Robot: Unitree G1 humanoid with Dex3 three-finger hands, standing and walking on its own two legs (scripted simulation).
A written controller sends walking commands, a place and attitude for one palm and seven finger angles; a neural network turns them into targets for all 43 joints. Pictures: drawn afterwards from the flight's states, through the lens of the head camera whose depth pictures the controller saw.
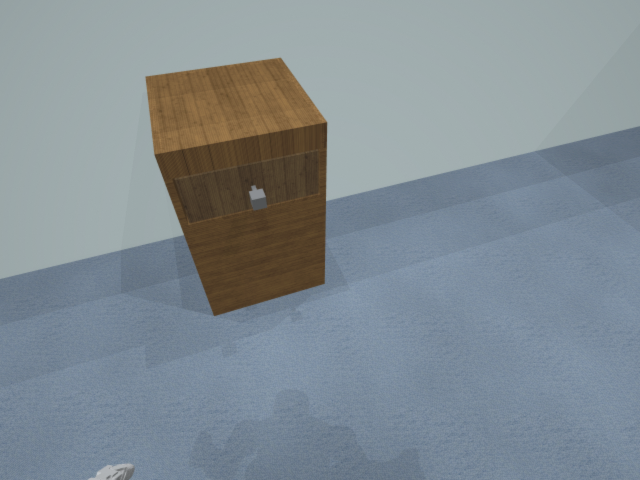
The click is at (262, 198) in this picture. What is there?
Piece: drawer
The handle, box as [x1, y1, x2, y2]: [249, 185, 266, 210]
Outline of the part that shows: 251,186 252,190 249,191 249,195 254,210 266,207 265,196 262,189 257,190 254,185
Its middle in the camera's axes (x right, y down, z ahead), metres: -0.18 -0.12 +1.06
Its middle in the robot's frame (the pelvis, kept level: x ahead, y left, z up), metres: +0.85 +0.22 -0.21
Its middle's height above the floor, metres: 0.55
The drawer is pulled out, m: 0.00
